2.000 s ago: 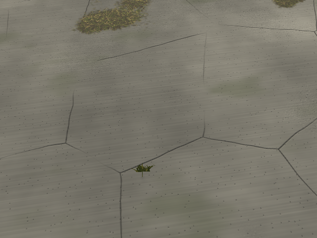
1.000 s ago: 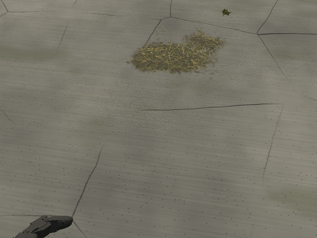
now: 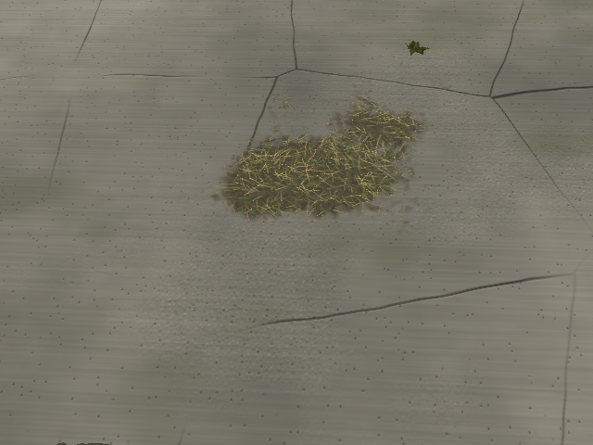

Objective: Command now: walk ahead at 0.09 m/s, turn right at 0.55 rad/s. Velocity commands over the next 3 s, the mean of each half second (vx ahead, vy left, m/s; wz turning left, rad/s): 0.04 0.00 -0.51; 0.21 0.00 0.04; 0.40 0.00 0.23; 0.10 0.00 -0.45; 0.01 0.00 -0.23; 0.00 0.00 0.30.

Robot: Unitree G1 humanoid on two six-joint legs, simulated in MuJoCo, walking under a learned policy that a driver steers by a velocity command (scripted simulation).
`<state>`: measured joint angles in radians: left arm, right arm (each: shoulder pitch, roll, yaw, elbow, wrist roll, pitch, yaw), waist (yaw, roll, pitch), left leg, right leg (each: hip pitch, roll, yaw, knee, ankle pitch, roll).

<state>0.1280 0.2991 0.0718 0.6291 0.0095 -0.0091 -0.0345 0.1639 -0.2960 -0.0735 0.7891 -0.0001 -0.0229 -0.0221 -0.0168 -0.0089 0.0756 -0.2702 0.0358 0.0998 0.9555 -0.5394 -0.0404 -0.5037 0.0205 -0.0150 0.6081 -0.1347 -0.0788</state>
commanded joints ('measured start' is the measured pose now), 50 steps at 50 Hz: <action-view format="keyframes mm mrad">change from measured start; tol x16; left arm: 1 110 184 51 -79 -7 -14 7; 50 199 137 41 83 -20 -72 53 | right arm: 1 25 -131 -19 -89 15 -5 13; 50 -136 -26 27 -150 23 -31 78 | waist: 1 59 -83 -341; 19 -2 -154 -199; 22 26 294 -133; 36 -2 177 -59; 39 109 -206 -82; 50 86 -109 19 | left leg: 1 -394 -39 -195 404 -43 3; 19 9 -53 -162 -493 331 22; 22 38 357 -635 -688 531 313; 30 137 140 -281 -592 648 223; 36 -45 131 -374 -658 21 199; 39 -394 -67 -76 -244 68 58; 42 -612 13 -194 56 54 78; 50 -345 37 -93 -214 418 35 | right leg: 1 556 -327 509 -234 387 -267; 5 245 -189 367 -296 167 -162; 18 238 -140 497 -233 -64 -107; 22 -51 119 174 297 -492 87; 26 -63 86 212 557 -328 151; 35 305 42 -29 -198 -179 110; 38 611 -165 234 -237 -284 -38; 40 532 -375 534 -441 -486 -179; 50 434 -258 27 -480 17 -67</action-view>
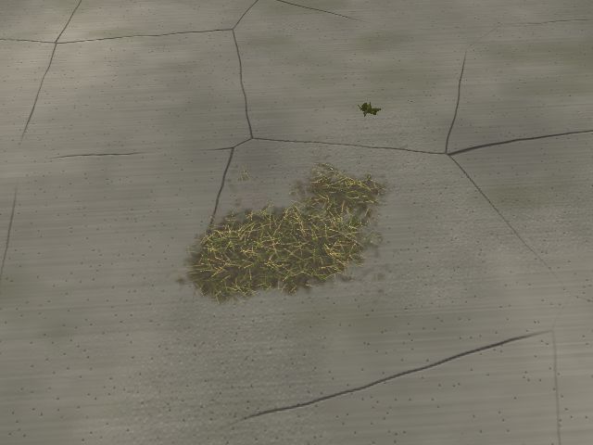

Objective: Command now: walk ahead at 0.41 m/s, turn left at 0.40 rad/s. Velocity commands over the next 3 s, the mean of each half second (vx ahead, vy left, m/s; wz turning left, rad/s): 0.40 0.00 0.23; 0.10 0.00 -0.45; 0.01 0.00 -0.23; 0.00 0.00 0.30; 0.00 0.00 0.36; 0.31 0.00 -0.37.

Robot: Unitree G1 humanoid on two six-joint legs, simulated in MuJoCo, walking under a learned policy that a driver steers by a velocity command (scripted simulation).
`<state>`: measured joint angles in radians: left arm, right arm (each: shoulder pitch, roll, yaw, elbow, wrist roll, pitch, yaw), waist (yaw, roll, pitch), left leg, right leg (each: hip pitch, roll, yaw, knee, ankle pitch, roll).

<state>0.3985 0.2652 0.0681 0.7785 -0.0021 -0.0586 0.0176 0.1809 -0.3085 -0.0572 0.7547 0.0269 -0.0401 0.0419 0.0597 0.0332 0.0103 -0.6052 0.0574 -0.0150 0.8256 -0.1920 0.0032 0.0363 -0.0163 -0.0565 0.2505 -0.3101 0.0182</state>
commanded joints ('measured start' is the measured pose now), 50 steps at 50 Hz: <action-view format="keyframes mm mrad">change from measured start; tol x32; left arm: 1 -60 183 49 -58 -14 -22 0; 50 -235 202 52 -248 -4 95 14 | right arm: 1 -161 -23 10 -126 -5 -10 16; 8 284 -314 -101 -58 7 13 -17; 50 -7 -71 -10 -96 -24 29 -65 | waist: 1 11 -148 89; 9 -176 200 -364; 19 -49 15 18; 35 -24 -234 -452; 50 -50 -198 -147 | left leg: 1 17 10 35 -109 70 1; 7 633 -117 75 -200 12 145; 9 946 270 -881 -575 -482 376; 17 370 117 -218 -672 119 243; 32 639 112 69 -175 873 113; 33 487 36 103 85 622 54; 34 110 -168 88 436 -353 -33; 35 -5 -188 -105 611 -480 -54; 50 223 -97 -70 -138 -118 -73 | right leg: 1 -112 -235 55 -122 186 -161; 7 -267 -176 -116 499 675 -53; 9 -748 49 145 1087 -262 21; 10 -849 -1 168 1125 -180 -2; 24 -570 -63 60 426 523 3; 31 -581 25 12 311 204 -68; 34 129 -312 554 267 1062 -366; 39 -225 -189 455 74 386 -295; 50 -342 -94 491 103 139 -213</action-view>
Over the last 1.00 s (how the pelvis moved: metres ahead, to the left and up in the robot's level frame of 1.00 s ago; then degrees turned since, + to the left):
0.13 0.04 0.02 -11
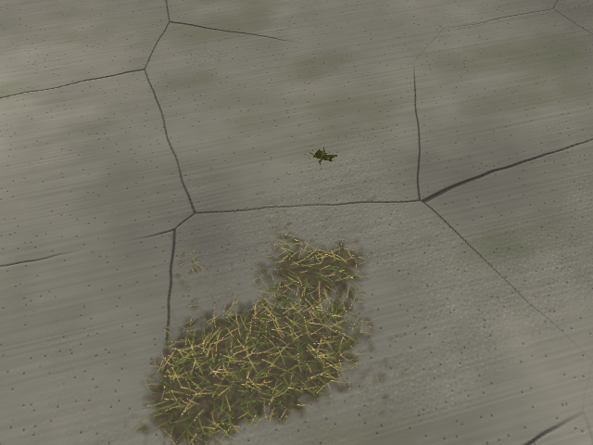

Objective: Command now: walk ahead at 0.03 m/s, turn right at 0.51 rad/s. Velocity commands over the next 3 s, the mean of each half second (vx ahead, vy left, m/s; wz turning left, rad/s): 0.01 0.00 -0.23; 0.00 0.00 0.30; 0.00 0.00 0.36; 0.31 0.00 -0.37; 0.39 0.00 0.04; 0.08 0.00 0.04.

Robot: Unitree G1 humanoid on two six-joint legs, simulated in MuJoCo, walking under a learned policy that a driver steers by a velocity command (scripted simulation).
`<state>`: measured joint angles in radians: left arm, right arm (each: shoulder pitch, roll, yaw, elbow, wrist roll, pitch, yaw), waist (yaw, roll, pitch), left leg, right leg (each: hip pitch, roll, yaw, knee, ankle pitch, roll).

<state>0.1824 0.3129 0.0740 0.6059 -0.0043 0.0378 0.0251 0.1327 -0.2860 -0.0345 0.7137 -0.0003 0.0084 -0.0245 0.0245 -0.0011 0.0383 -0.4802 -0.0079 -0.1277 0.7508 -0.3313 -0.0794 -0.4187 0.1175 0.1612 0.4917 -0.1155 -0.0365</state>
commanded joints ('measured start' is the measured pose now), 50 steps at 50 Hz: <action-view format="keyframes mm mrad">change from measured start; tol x32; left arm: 1 -31 146 43 -77 -4 2 7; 50 -37 40 20 27 -1 -32 30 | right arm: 1 66 -93 -36 -48 4 -26 6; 50 59 -158 -66 -120 9 2 -8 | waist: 1 -29 -168 -179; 5 6 334 -99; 22 -79 -136 -152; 50 -31 107 -127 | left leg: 1 132 -29 56 -139 55 23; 5 248 395 -436 -488 279 322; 37 58 14 114 46 -62 89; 40 156 15 124 -110 63 134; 43 397 332 -527 -433 511 431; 50 334 165 -246 -406 375 298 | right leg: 1 121 -225 273 -113 -51 -143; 5 -173 28 -18 397 -523 34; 9 -169 -20 31 692 -339 106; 20 324 -150 -70 -165 55 59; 39 172 -400 30 -32 141 -129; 43 -202 -57 -89 643 -584 94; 50 -125 -95 -79 540 -287 117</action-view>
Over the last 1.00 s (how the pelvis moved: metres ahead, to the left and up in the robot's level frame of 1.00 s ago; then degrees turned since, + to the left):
0.38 0.11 -0.01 -9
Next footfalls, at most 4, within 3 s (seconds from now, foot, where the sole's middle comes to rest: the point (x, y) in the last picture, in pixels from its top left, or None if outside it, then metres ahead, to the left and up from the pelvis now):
0.06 left None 0.09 0.15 -0.77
0.40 right None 0.03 -0.11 -0.77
1.26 right None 0.08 -0.08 -0.77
1.56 left None -0.01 0.15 -0.77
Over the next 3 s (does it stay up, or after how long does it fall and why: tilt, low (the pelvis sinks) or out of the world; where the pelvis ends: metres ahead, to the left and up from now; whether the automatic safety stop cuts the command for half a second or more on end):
stays up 0.54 -0.05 0.00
